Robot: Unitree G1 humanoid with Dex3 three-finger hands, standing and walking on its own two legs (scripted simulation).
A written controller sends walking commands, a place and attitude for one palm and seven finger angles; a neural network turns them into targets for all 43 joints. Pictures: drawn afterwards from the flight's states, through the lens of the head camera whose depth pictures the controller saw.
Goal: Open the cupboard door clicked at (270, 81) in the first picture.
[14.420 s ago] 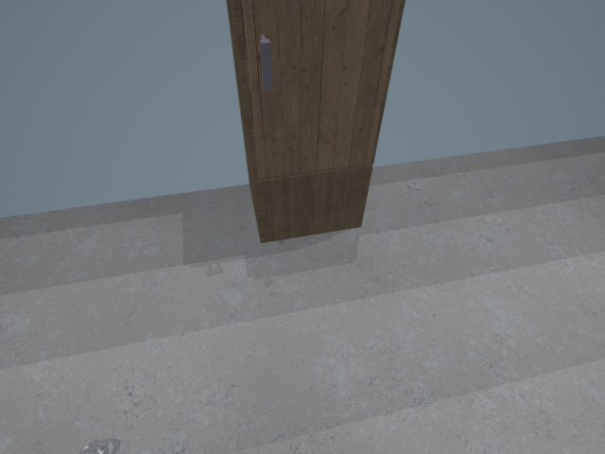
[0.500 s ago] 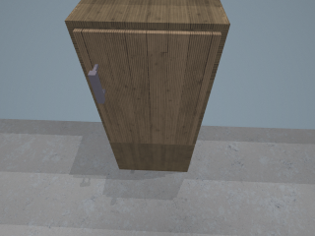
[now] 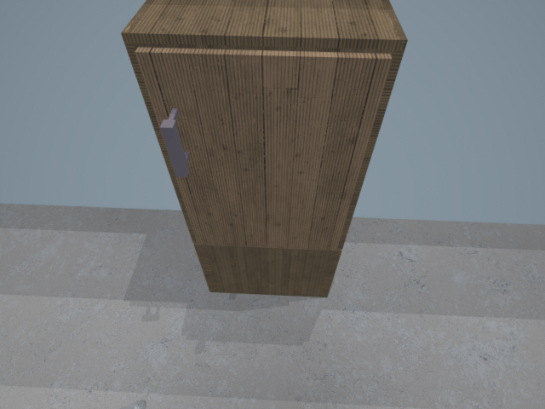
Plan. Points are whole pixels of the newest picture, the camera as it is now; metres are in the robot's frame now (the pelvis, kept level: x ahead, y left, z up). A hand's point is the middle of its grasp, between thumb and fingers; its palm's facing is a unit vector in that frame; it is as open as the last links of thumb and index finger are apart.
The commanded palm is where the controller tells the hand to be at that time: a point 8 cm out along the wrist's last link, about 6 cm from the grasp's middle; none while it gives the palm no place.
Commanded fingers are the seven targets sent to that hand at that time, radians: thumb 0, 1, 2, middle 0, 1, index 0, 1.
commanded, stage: raise the hand with hooked fingers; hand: left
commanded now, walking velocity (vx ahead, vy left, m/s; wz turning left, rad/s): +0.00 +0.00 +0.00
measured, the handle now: (178, 143) +0.57 +0.24 +0.04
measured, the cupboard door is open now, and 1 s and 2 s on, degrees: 0 0 0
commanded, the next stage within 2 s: none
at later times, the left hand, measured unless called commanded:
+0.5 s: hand (131, 385) +0.15 +0.21 -0.03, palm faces +0.08 -1.00 -0.05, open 9.6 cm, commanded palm +0.14 +0.26 -0.02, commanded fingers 0.00 0.20 0.60 -0.25 -0.75 -0.25 -0.75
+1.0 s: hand (99, 336) +0.20 +0.26 +0.01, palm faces +0.04 -1.00 -0.06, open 12.6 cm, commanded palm +0.17 +0.31 +0.02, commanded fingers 0.00 -0.38 0.35 -0.29 -1.12 -0.29 -1.12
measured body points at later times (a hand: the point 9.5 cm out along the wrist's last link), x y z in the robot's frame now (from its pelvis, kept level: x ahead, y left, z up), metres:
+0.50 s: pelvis -0.05 +0.00 -0.09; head +0.02 +0.02 +0.36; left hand +0.14 +0.27 -0.03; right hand +0.19 -0.20 -0.13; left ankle -0.06 +0.14 -0.74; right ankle +0.02 -0.12 -0.74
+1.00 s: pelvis -0.04 +0.02 -0.05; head +0.01 +0.04 +0.40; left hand +0.19 +0.31 +0.01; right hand +0.13 -0.23 -0.11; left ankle -0.06 +0.14 -0.74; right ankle +0.02 -0.12 -0.74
